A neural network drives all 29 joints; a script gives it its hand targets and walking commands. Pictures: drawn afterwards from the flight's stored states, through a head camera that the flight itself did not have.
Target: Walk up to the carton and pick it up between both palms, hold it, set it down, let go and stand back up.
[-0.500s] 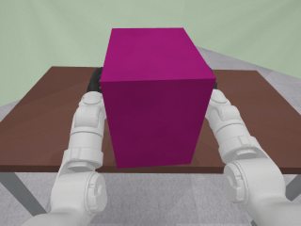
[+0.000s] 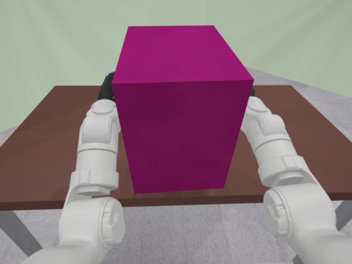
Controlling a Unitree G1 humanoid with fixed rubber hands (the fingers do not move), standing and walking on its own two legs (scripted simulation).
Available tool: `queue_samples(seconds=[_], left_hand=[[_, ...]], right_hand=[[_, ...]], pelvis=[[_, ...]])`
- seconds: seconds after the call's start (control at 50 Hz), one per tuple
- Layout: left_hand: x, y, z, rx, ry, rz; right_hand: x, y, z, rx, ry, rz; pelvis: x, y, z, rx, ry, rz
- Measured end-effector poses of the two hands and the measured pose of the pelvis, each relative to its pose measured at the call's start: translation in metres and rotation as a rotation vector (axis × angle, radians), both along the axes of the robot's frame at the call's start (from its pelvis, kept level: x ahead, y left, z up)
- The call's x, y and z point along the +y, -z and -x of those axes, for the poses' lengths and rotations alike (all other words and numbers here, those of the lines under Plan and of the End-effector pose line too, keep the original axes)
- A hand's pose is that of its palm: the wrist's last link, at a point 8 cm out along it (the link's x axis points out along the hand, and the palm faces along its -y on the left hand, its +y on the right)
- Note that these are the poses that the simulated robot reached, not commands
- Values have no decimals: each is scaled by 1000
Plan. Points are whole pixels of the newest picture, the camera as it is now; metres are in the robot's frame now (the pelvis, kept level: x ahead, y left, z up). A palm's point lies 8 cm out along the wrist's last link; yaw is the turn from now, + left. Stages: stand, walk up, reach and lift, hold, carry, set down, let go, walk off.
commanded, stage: reach and lift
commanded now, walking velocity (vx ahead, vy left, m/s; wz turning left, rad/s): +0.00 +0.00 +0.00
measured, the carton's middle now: (175, 106) +0.42 -0.02 +0.21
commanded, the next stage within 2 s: hold in 0.92 s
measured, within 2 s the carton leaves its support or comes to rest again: neither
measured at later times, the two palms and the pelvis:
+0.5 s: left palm (106, 100) +0.39 +0.13 +0.25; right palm (246, 95) +0.38 -0.17 +0.26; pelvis +0.00 +0.00 +0.00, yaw +0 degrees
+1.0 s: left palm (99, 92) +0.38 +0.14 +0.27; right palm (244, 85) +0.38 -0.16 +0.28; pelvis +0.00 -0.01 +0.00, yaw +0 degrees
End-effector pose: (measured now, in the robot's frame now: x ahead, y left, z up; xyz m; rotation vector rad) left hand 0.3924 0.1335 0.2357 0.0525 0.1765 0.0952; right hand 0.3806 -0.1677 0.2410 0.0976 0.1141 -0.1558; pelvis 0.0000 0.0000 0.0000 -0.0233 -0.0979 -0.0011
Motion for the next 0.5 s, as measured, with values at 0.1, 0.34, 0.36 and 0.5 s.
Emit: queue_samples(seconds=[0.1,0.34,0.36,0.5], left_hand=[[1,-2,0,5,3,-2],[1,-9,0,-2,7,5],[1,-9,0,-1,7,6],[0,-13,1,-3,12,5]], right_hand=[[1,-3,0,6,-1,1],[1,-11,0,-1,-1,0],[1,-11,0,0,-1,0],[-1,-15,1,-1,1,-3]], pelvis=[[1,0,-2,-6,0,1],[-1,0,-5,-11,-2,3],[-1,0,-5,-11,-3,3],[-2,0,-5,-12,-4,3]])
